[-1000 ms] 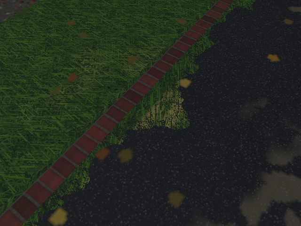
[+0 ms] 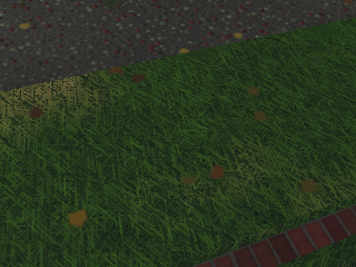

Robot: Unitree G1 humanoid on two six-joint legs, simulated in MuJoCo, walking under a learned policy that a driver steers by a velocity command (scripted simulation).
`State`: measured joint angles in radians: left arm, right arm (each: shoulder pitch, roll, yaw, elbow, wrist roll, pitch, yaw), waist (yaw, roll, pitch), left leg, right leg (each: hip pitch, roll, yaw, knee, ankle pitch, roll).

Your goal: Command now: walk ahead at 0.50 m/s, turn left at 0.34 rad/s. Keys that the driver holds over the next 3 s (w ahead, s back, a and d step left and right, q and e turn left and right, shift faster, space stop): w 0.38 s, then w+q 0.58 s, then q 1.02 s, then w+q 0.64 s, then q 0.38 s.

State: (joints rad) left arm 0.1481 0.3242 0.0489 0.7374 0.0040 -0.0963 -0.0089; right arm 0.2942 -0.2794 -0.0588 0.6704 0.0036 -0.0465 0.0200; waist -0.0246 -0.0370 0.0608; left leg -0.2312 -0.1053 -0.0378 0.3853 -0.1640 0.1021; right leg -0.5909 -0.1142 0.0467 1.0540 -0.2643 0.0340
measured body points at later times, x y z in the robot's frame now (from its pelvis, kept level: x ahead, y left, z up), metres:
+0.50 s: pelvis +0.30 -0.07 +0.00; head +0.33 -0.07 +0.45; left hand +0.38 +0.21 -0.11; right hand +0.42 -0.34 -0.12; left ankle +0.26 +0.08 -0.66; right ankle +0.33 -0.15 -0.74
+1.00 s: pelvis +0.58 +0.03 -0.01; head +0.61 +0.06 +0.44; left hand +0.61 +0.33 -0.12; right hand +0.79 -0.19 -0.10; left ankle +0.60 +0.11 -0.74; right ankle +0.56 -0.14 -0.65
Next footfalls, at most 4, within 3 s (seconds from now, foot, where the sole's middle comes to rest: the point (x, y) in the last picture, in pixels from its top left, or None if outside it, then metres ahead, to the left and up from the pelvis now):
0.30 right None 0.37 -0.15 -0.78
0.84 left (143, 217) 0.64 0.12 -0.78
1.28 right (162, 156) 0.93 0.05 -0.78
1.72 left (123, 201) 0.71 0.20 -0.78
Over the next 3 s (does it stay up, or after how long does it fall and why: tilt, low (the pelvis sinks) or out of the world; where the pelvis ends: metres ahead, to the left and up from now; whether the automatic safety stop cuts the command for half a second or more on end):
stays up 0.81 0.45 0.00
